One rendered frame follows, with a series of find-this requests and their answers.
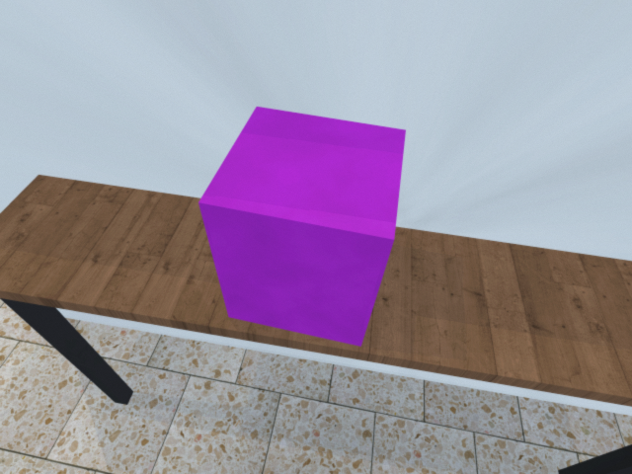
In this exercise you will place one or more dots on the table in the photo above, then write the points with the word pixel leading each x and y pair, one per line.
pixel 523 316

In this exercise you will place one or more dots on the carton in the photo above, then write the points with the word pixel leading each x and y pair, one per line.
pixel 300 218

